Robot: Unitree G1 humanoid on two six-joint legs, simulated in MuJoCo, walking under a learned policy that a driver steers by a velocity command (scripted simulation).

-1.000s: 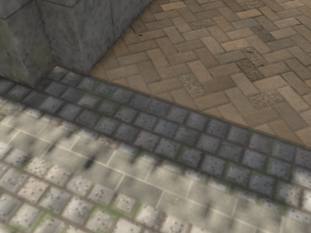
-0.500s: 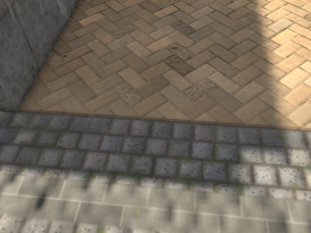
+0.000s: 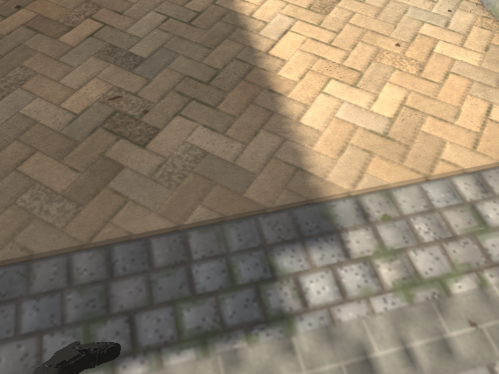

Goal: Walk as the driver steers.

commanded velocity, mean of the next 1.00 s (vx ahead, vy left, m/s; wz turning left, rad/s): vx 0.31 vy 0.00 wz -0.05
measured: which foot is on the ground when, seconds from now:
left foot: down 0.00-0.08, up 0.10-0.56, down 0.58-1.00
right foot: up 0.00-0.04, down 0.06-0.60, up 0.62-0.92, down 0.94-1.00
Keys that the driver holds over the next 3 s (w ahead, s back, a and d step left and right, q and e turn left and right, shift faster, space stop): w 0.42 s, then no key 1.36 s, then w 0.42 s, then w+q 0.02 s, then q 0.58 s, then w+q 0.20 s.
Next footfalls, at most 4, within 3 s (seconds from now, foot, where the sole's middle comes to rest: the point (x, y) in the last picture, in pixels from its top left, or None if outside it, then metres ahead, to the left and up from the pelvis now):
0.06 right None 0.21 -0.13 -0.77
0.58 left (196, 349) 0.53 0.09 -0.77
0.94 right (291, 354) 0.49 -0.15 -0.77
2.44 left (198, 246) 0.84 0.07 -0.77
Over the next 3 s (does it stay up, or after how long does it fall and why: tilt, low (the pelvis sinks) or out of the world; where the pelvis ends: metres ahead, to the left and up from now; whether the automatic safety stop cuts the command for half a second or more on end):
stays up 0.80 -0.04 0.01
